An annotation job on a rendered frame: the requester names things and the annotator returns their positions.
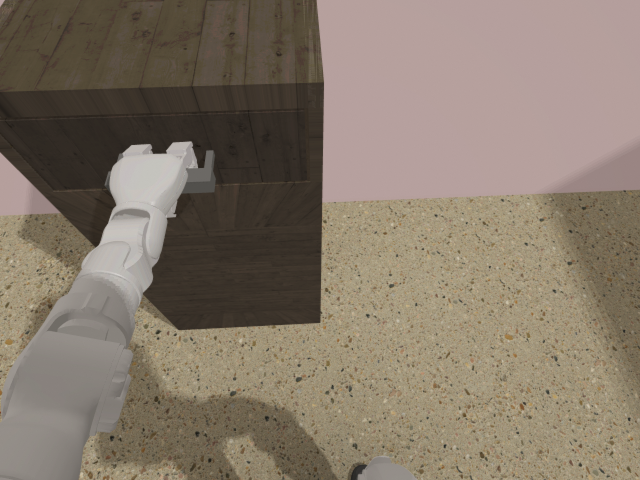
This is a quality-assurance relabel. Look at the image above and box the robot left forearm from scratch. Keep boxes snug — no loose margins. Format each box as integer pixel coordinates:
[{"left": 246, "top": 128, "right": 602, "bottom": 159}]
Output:
[{"left": 1, "top": 202, "right": 167, "bottom": 420}]

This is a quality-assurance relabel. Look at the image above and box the handle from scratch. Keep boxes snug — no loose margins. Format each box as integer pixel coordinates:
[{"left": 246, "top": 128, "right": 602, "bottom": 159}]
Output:
[{"left": 105, "top": 150, "right": 216, "bottom": 195}]

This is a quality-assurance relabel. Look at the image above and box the left robot upper arm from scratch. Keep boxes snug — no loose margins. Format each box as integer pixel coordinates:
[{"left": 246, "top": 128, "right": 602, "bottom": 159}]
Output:
[{"left": 0, "top": 331, "right": 133, "bottom": 480}]

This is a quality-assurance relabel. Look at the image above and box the cabinet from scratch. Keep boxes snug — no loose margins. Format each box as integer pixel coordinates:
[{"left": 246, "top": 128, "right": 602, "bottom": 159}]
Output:
[{"left": 0, "top": 0, "right": 324, "bottom": 330}]

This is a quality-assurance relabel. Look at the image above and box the right robot shin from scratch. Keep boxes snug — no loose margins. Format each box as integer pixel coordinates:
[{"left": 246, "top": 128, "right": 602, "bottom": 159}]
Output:
[{"left": 365, "top": 456, "right": 391, "bottom": 470}]

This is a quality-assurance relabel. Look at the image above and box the robot left hand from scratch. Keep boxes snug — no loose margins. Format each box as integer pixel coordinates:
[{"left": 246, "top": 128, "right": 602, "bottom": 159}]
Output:
[{"left": 109, "top": 141, "right": 198, "bottom": 218}]

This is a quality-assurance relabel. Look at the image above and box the drawer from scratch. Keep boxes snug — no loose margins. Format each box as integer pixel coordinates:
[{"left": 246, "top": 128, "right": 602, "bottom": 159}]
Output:
[{"left": 0, "top": 108, "right": 307, "bottom": 190}]

